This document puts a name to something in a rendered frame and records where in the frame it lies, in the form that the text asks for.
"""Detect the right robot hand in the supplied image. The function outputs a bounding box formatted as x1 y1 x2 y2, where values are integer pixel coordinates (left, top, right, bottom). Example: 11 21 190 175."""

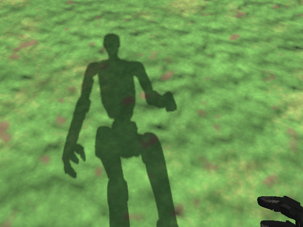
257 196 303 227

